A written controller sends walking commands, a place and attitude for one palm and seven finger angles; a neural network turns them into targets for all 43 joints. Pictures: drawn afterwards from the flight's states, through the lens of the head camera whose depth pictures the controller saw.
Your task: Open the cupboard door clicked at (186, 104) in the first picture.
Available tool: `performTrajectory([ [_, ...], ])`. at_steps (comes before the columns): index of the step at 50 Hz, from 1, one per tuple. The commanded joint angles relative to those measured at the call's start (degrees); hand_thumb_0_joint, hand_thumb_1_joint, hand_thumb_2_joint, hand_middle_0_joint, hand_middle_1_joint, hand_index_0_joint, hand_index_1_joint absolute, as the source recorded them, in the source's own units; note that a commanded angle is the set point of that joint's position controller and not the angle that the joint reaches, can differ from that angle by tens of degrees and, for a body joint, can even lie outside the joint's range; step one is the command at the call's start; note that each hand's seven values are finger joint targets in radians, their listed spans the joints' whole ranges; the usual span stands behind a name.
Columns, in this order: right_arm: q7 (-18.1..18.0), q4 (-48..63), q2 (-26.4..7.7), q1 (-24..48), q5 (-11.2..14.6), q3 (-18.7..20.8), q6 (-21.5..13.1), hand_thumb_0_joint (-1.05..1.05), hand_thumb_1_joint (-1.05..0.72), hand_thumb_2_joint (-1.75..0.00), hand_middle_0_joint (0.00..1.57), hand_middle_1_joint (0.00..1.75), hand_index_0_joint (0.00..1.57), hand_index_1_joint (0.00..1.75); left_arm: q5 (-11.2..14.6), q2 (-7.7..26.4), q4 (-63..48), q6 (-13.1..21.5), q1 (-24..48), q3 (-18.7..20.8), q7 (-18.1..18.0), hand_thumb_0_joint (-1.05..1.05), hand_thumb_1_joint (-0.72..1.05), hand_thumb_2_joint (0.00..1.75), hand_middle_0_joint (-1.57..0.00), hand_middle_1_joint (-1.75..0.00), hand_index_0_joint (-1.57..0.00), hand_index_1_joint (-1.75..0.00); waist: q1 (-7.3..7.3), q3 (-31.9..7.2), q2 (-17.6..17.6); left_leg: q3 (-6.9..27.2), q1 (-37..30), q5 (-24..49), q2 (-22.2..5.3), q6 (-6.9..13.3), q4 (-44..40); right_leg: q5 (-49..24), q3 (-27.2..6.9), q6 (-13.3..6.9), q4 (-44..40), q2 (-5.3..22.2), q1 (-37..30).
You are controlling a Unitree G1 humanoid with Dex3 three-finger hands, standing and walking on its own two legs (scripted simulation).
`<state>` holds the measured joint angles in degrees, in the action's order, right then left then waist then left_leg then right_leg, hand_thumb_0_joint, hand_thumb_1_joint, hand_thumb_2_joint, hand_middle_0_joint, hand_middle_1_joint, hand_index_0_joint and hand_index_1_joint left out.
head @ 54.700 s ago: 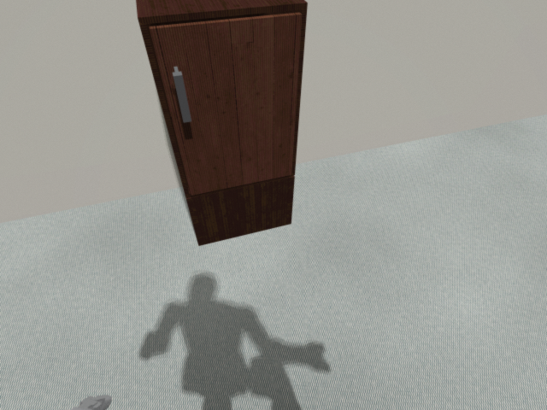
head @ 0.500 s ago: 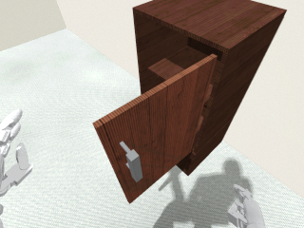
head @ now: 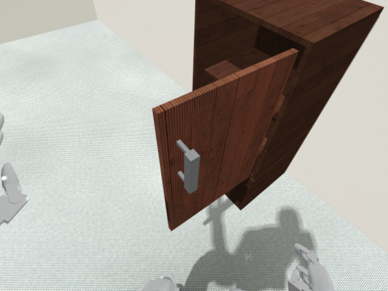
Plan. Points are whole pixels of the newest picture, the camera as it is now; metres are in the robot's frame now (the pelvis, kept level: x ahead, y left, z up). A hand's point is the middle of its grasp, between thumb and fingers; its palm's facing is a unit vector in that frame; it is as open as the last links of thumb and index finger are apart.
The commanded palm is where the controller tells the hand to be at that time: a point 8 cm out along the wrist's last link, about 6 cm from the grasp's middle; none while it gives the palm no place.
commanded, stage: step back with the hand held close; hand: left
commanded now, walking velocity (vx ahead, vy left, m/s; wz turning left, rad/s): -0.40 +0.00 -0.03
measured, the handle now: (186, 167) +0.38 +0.05 +0.01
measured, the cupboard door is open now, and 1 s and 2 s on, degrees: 87 87 87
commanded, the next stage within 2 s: stop stepping back and stand still in 0.36 s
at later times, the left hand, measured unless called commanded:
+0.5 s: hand (24, 238) +0.15 +0.23 +0.18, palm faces +0.26 -0.85 -0.46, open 7.4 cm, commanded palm +0.09 +0.28 +0.19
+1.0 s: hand out of the picture +0.05 +0.26 +0.18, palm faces +0.43 -0.81 -0.39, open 7.4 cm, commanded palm -0.01 +0.30 +0.19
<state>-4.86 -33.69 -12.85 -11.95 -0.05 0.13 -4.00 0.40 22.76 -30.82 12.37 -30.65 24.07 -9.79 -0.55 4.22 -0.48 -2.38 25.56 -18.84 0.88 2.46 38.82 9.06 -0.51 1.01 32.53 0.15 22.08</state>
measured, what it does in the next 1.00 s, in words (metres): walks backwards: right foot, then left foot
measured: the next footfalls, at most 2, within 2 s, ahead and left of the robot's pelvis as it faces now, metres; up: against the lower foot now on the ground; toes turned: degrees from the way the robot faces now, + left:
right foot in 0.38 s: -0.19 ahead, -0.12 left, +0.00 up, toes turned -4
left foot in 0.50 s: +0.05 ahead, +0.06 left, +0.00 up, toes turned -5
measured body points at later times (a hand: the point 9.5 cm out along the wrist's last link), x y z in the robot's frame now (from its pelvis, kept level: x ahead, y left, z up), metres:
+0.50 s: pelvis -0.09 +0.00 +0.00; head -0.05 +0.02 +0.45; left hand +0.13 +0.27 +0.20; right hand +0.08 -0.24 -0.08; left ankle +0.02 +0.07 -0.72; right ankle -0.22 -0.12 -0.72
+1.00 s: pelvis -0.17 +0.01 +0.02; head -0.20 +0.02 +0.47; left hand +0.02 +0.30 +0.20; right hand -0.06 -0.26 -0.07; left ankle -0.18 +0.15 -0.71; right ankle -0.14 -0.09 -0.72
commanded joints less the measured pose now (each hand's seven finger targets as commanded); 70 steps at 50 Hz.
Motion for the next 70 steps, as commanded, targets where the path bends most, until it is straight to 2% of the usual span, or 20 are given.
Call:
performTrajectory([
  [1, -0.69, 7.52, -6.87, 4.23, -0.37, 2.83, -3.29, 0.0, -0.9, -0.9, 0.2, 0.3, 0.2, 0.3, 0.81, 12.11, -12.3, 3.45, 3.55, 7.55, -2.18, 0.0, 0.9, 0.9, -0.2, -0.3, -0.2, -0.3, 1.8, -7.17, 2.1, 7.54, -9.52, -8.54, -4.39, -0.15, -6.15, 17.98, -8.91, -4.18, -10.17, 6.86, 9.1],
  [5, -1.57, 7.77, -6.65, 6.49, -1.19, 3.27, -4.74, 0.0, -0.9, -0.9, 0.2, 0.3, 0.2, 0.3, -0.09, 14.33, -12.48, 4.0, 5.25, 11.52, -2.4, 0.0, 0.9, 0.9, -0.2, -0.3, -0.2, -0.3, 1.05, -8.03, -15.57, 28.1, 16.17, -22.91, -22.18, 8.13, -34.32, 15.46, -2.45, 0.2, 34.43, -5.13, -12.14],
  [8, -0.05, 6.33, -6.88, 6.78, -0.68, 4.7, -5.86, 0.0, -0.9, -0.9, 0.2, 0.3, 0.2, 0.3, 1.19, 13.11, -10.69, 3.86, 2.63, 11.08, -1.88, 0.0, 0.9, 0.9, -0.2, -0.3, -0.2, -0.3, 0.09, -11.12, -7.43, 18.39, 5.77, -14.3, -19.3, 6.38, -28.29, 18.24, -2.4, -0.56, 35.89, -4.98, -6.79],
  [15, 1.54, 3.68, -5.9, 5.41, -1.24, 3.07, -6.18, 0.0, -0.9, -0.9, 0.2, 0.3, 0.2, 0.3, 3.21, 10.0, -13.44, 2.07, 2.32, 4.69, -0.55, 0.0, 0.9, 0.9, -0.2, -0.3, -0.2, -0.3, 0.33, -12.98, -15.08, 10.08, -9.28, -5.16, -13.59, -1.45, -31.55, 22.22, 4.54, -3.09, -2.16, -4.78, -10.92],
  [19, 1.27, 3.09, -3.98, 7.67, -0.53, 2.06, -4.22, 0.0, -0.9, -0.9, 0.2, 0.3, 0.2, 0.3, 3.5, 16.6, -14.62, 3.86, 6.33, 8.22, -0.37, 0.0, 0.9, 0.9, -0.2, -0.3, -0.2, -0.3, -0.66, -10.96, 9.64, 2.08, -13.44, 2.63, -3.19, -5.03, 4.73, -1.63, -17.8, -9.4, -23.06, 17.5, 2.26],
  [23, -0.82, 5.84, -4.75, 8.82, 0.54, 1.79, -4.96, 0.0, -0.9, -0.9, 0.2, 0.3, 0.2, 0.3, 2.77, 16.33, -13.69, 2.41, 6.72, 9.44, 0.94, 0.0, 0.9, 0.9, -0.2, -0.3, -0.2, -0.3, 1.13, -16.06, 13.2, -2.51, -9.71, 12.71, 1.35, -3.41, -3.94, -53.9, 0.25, -3.09, -0.04, 8.94, -16.83],
  [26, 0.14, 6.23, -6.04, 6.42, -0.1, 2.22, -5.95, 0.0, -0.9, -0.9, 0.2, 0.3, 0.2, 0.3, 3.43, 13.72, -13.69, 0.73, -0.02, 8.43, 1.57, 0.0, 0.9, 0.9, -0.2, -0.3, -0.2, -0.3, 0.63, -20.49, -16.03, 19.25, -31.89, 60.67, -16.19, 6.42, -17.1, 22.07, -0.64, 0.22, 23.21, -4.47, 0.44],
  [29, 1.09, 5.33, -6.02, 5.27, -0.23, 2.31, -6.81, 0.0, -0.9, -0.9, 0.2, 0.3, 0.2, 0.3, 3.53, 14.28, -10.88, 0.68, -3.37, 10.83, 0.42, 0.0, 0.9, 0.9, -0.2, -0.3, -0.2, -0.3, 0.44, -12.97, -9.04, 18.58, -13.54, 5.88, -15.67, 4.04, -29.26, 22.49, -1.5, -0.86, 21.18, -2.18, -4.55],
  [34, 1.04, 7.75, -5.99, 7.28, -0.78, 2.16, -4.82, 0.0, -0.9, -0.9, 0.2, 0.3, 0.2, 0.3, 2.81, 12.32, -11.18, -0.62, -9.62, 9.88, -0.57, 0.0, 0.9, 0.9, -0.2, -0.3, -0.2, -0.3, -0.09, -6.17, -17.5, 8.0, 10.48, -22.53, -9.62, -1.74, -37.09, 19.79, 8.07, -2.73, 5.85, -5.34, -24.77],
  [36, 0.76, 7.92, -5.65, 7.02, -0.92, 2.57, -4.31, 0.0, -0.9, -0.9, 0.2, 0.3, 0.2, 0.3, 2.1, 12.33, -11.1, -0.78, -7.96, 8.76, -0.38, 0.0, 0.9, 0.9, -0.2, -0.3, -0.2, -0.3, -0.03, -5.16, -9.78, 4.5, 11.64, -18.78, -5.5, -2.89, -26.71, 19.04, 5.34, -3.53, -6.26, -2.51, -25.71],
  [38, 0.46, 6.82, -5.69, 6.21, -0.52, 3.28, -3.32, 0.0, -0.9, -0.9, 0.2, 0.3, 0.2, 0.3, 1.71, 14.5, -12.54, -1.09, -3.99, 8.6, -0.06, 0.0, 0.9, 0.9, -0.2, -0.3, -0.2, -0.3, 0.2, -4.25, 14.54, 2.12, -1.16, -5.2, 2.01, -4.23, 13.19, 35.27, -23.63, -9.72, -29.01, 18.59, 3.39],
  [39, 0.14, 4.5, -6.57, 5.12, -1.59, 3.37, -3.22, 0.0, -0.9, -0.9, 0.2, 0.3, 0.2, 0.3, 1.76, 15.5, -13.81, -0.6, 1.71, 9.04, -0.07, 0.0, 0.9, 0.9, -0.2, -0.3, -0.2, -0.3, 1.25, -1.58, 13.6, 3.83, 1.72, -2.26, 0.77, -4.66, 24.5, 35.17, -25.01, -11.51, -30.16, 22.2, 9.98],
  [43, -0.73, 3.04, -5.81, 3.03, -0.83, 2.61, -4.87, 0.0, -0.9, -0.9, 0.2, 0.3, 0.2, 0.3, 0.58, 12.27, -3.57, 0.36, 8.14, 6.21, -0.27, 0.0, 0.9, 0.9, -0.2, -0.3, -0.2, -0.3, 3.06, -5.43, 7.2, 1.17, -2.31, 2.31, -3.4, -3.51, 18.71, 32.56, -10.78, -7.11, -24.24, 14.35, 5.91],
  [49, -2.2, 3.1, -5.43, 1.87, -1.3, 1.93, -7.84, 0.0, -0.9, -0.9, 0.2, 0.3, 0.2, 0.3, -0.49, 10.16, -5.97, 1.6, 9.08, 3.55, -1.34, 0.0, 0.9, 0.9, -0.2, -0.3, -0.2, -0.3, 1.18, -5.55, 3.06, -3.92, -13.84, -5.41, -0.93, 0.16, -14.59, 27.92, -7.27, -6.32, -16.15, 10.52, -3.43],
  [52, -1.15, 5.6, -7.39, 2.07, -0.75, 2.27, -7.86, 0.0, -0.9, -0.9, 0.2, 0.3, 0.2, 0.3, -0.17, 11.41, -12.43, 2.97, 8.59, 5.72, -1.43, 0.0, 0.9, 0.9, -0.2, -0.3, -0.2, -0.3, 0.96, -5.95, -14.77, 19.63, -18.77, 1.01, -17.14, 6.19, -23.11, 13.01, 3.72, -0.98, 8.9, 0.25, 3.58],
  [60, 0.94, 4.12, -6.21, 2.77, -0.1, 2.23, -7.4, 0.0, -0.9, -0.9, 0.2, 0.3, 0.2, 0.3, 0.6, 11.01, -4.7, 1.44, 0.46, 7.09, -0.31, 0.0, 0.9, 0.9, -0.2, -0.3, -0.2, -0.3, 0.84, -3.94, -8.27, 4.15, -4.82, 7.99, -12.06, 2.48, -13.58, 7.79, 5.63, -1.21, -5.15, -0.64, -13.91],
  [64, 1.24, 3.69, -5.31, 2.39, 0.33, 3.05, -5.8, 0.0, -0.9, -0.9, 0.2, 0.3, 0.2, 0.3, 1.22, 12.09, -2.84, 1.32, 4.31, 7.24, -0.05, 0.0, 0.9, 0.9, -0.2, -0.3, -0.2, -0.3, 1.02, -7.73, 10.43, 1.37, 2.34, -10.12, -1.86, -1.97, 17.87, 11.92, -24.1, -10.46, -20.42, 18.52, -12.98],
  [66, 1.52, 3.32, -5.22, 2.16, 0.26, 2.67, -5.24, 0.0, -0.9, -0.9, 0.2, 0.3, 0.2, 0.3, 1.32, 10.71, -1.7, 1.28, 1.76, 6.56, 0.07, 0.0, 0.9, 0.9, -0.2, -0.3, -0.2, -0.3, 1.38, -6.64, 6.81, 3.08, 2.31, -6.51, -3.6, -2.11, 17.62, 6.22, -18.94, -9.47, -18.62, 17.05, -11.91],
  [67, 6.71, -7.95, -8.31, 2.47, -0.62, 4.44, -4.19, 0.0, -0.9, -0.9, 0.2, 0.3, 0.2, 0.3, -3.93, -2.47, 36.06, -8.24, 8.86, -13.67, 6.38, 0.0, 0.9, 0.9, -0.2, -0.3, -0.2, -0.3, 2.86, -3.69, 2.17, 1.68, 7.72, -10.61, -8.57, -1.78, 20.05, -15.48, -3.25, -11.8, -7.94, 21.35, -7.51],
  [70, 5.83, -6.1, -1.99, -4.28, 0.06, 1.83, 2.93, 0.0, -0.9, -0.9, 0.2, 0.3, 0.2, 0.3, -2.12, -5.68, 39.1, -13.23, 11.24, -16.64, 8.63, 0.0, 0.9, 0.9, -0.2, -0.3, -0.2, -0.3, 3.96, -4.55, 9.53, -2.6, -6.64, -3.59, -3.26, -2.52, 4.4, -5.83, 3.52, -9.22, -6.11, 11.15, -0.34],
])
